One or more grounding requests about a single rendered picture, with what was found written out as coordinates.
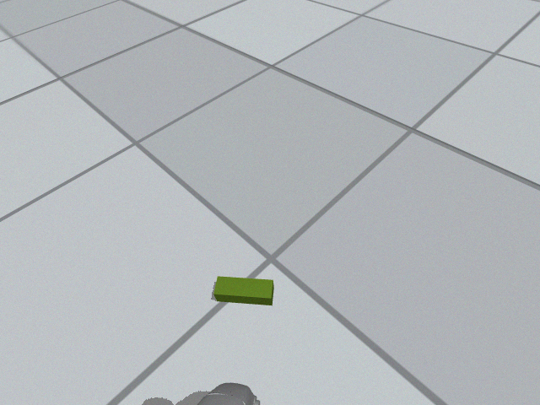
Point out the carton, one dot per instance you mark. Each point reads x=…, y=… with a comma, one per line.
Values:
x=244, y=290

